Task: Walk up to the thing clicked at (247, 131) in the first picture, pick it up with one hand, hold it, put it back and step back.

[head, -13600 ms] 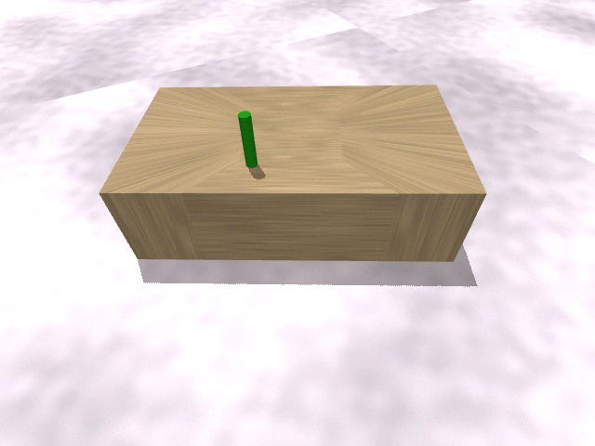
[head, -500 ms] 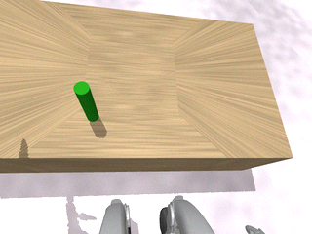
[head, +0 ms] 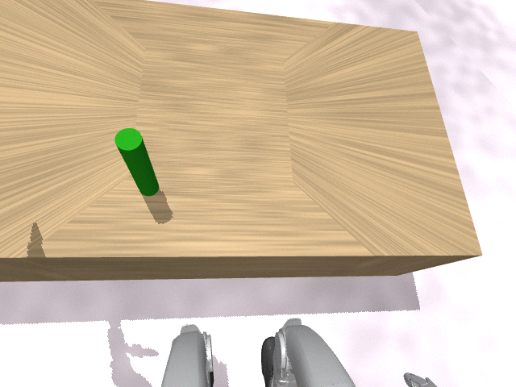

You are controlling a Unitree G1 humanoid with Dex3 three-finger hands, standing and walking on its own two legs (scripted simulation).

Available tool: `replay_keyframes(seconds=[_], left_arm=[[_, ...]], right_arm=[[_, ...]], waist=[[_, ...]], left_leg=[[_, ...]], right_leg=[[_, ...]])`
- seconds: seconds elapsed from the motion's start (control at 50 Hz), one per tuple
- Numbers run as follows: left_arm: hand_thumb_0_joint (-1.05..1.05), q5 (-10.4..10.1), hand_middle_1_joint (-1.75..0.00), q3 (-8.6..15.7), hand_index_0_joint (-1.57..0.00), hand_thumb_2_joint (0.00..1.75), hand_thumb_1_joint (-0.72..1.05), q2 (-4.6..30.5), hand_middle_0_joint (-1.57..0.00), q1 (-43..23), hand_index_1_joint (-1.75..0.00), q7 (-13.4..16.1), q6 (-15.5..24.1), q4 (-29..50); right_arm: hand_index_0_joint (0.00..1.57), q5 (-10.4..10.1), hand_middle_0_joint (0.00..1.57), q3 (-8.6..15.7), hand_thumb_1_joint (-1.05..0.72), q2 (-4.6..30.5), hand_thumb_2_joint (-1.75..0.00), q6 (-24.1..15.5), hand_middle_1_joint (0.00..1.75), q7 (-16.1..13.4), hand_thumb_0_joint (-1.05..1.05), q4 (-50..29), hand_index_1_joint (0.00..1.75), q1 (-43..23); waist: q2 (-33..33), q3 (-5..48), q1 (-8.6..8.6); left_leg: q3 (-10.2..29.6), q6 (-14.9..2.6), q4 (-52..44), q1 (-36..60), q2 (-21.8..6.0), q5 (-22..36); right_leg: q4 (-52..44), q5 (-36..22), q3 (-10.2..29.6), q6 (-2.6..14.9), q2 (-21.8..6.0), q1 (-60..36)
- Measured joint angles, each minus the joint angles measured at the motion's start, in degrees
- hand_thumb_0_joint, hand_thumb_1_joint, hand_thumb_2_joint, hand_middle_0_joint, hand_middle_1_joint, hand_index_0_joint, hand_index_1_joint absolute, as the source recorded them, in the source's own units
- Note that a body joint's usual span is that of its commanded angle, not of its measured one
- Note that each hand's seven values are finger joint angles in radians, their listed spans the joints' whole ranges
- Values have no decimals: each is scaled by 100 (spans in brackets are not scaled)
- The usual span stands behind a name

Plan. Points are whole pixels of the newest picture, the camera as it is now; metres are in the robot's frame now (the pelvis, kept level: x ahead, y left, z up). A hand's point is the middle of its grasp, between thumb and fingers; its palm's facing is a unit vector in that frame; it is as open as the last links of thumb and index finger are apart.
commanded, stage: go down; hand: left
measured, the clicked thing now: (140, 167) +0.53 +0.20 -0.18
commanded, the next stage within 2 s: approach in 0.22 s
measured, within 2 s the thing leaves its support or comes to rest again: neither
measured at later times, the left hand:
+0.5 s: hand out of the picture +0.45 +0.39 +0.07, palm faces +0.21 -0.98 +0.03, open 17.5 cm
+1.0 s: hand (91, 178) +0.49 +0.27 -0.15, palm faces +0.11 -0.99 +0.08, open 17.7 cm
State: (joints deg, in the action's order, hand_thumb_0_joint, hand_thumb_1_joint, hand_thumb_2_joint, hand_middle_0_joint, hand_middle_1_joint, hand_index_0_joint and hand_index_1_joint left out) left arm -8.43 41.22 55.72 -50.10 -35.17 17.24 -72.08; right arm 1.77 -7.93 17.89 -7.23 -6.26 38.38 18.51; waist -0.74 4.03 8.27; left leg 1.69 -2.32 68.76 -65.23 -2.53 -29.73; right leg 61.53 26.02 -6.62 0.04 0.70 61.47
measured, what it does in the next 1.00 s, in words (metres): lowers itself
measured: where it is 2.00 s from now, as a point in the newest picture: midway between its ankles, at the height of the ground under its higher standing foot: outside the picture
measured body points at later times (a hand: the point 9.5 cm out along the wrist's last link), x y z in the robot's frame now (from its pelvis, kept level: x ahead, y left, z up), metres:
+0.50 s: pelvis +0.00 -0.01 +0.00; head +0.18 +0.05 +0.41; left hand +0.43 +0.44 +0.07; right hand +0.06 -0.28 -0.09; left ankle +0.01 +0.09 -0.64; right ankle +0.02 -0.13 -0.64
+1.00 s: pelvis -0.04 -0.01 -0.15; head +0.19 +0.04 +0.23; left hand +0.48 +0.33 -0.16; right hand +0.01 -0.27 -0.26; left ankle +0.01 +0.09 -0.64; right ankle +0.02 -0.13 -0.64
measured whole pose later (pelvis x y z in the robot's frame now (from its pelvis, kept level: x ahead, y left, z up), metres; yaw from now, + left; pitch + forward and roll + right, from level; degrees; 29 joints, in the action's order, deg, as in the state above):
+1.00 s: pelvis -0.04 -0.01 -0.15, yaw -3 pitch +37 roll -7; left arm -6.1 37.1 44.4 -57.9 -26.3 29.9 -76.0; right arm 5.7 -8.1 15.8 -5.0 0.2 37.6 12.7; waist -0.1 7.1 12.1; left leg 1.8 -2.6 103.0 -102.3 -2.7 -38.0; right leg 97.8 35.1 -6.5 0.9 -0.7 99.6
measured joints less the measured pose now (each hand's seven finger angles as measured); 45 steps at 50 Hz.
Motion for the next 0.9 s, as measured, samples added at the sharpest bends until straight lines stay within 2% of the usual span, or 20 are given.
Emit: replay_keyframes(seconds=[0.2, 0.32, 0.42, 0.52, 0.62, 0.72, 0.82, 0.9], left_arm=[[-2, 71, -5, 181, -4, 7, -46, 45, -5, 112, -6, 32, -39, 52], [-2, 11, -6, 58, -4, 7, -46, 66, -5, 212, -6, -18, -52, 8], [-2, -122, -5, -23, -5, 5, -51, -28, -5, 210, -5, -61, -4, 29], [-2, -201, -5, -211, -6, 2, -56, -154, -6, 142, -4, -36, 127, -162], [-2, -216, -5, -357, -6, 1, -59, -395, -6, 32, -4, 70, 406, -322], [-2, -201, -5, -315, -6, 1, -60, -602, -5, -113, -4, 207, 834, -428], [-2, -80, -6, -217, -5, 3, -60, -776, -4, -279, -6, 389, 1158, -269], [-2, 84, -7, -343, -3, 5, -59, -985, -3, -470, -7, 575, 1244, -131]], right_arm=[[21, 5, 21, -3, -89, 1, -90, 43, 30, -32, 1, 1, 30, -20], [21, -30, 21, 26, -89, 7, -90, 28, 30, -38, 1, -31, 30, 0], [21, -68, 21, 41, -88, 16, -89, -9, 30, -34, 1, -36, 30, -42], [21, -55, 21, 39, -86, 45, -89, -57, 30, -14, 1, -61, 30, -106], [21, 12, 21, 35, -86, 91, -89, -89, 30, 80, 1, -72, 30, -208], [20, 114, 21, 10, -86, 109, -89, -97, 30, 233, 1, -75, 30, -342], [20, 261, 20, 8, -87, 27, -89, -26, 30, 376, 1, -75, 30, -499], [20, 349, 20, 26, -88, -103, -89, 79, 30, 499, 1, -56, 30, -572]], waist=[[-4, 61, 65], [22, 71, 8], [0, 49, -33], [-30, 60, -28], [-62, 67, 7], [-89, 198, 132], [-97, 215, 253], [-67, 217, 291]], left_leg=[[20, 38, -15, 42, -15, -17], [20, 40, -47, 97, -12, -11], [28, 44, -16, 63, 0, -14], [43, 45, 137, -152, 15, -48], [58, 29, 580, -674, 28, -169], [68, 18, 1382, -1592, 22, -405], [72, -3, 2308, -2523, 2, -660], [57, -12, 2874, -3094, -3, -773]], right_leg=[[2, 30, -15, 34, 19, -34], [-19, 30, -13, 37, 18, -84], [25, 44, -20, 41, 6, -49], [193, 95, -34, 45, -14, 165], [659, 233, -46, 45, -44, 690], [1487, 478, -51, 52, -71, 1621], [2431, 730, -49, 60, -90, 2570], [3021, 845, -33, 74, -113, 3160]])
